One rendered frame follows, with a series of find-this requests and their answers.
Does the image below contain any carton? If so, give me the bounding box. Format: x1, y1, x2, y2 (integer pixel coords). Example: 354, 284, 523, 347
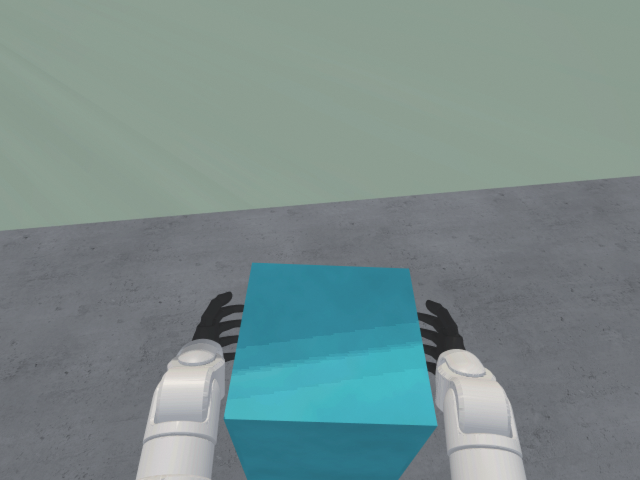
224, 263, 438, 480

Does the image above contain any robot right forearm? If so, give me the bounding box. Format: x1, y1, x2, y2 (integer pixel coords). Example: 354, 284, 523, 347
435, 349, 527, 480

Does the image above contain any right robot hand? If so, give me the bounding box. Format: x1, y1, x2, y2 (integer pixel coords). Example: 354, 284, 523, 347
417, 300, 466, 375

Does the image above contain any robot left forearm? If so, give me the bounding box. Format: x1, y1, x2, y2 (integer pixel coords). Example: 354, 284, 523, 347
136, 339, 225, 480

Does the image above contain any left robot hand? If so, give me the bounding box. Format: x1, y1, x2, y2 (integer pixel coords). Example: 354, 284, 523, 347
192, 292, 244, 362

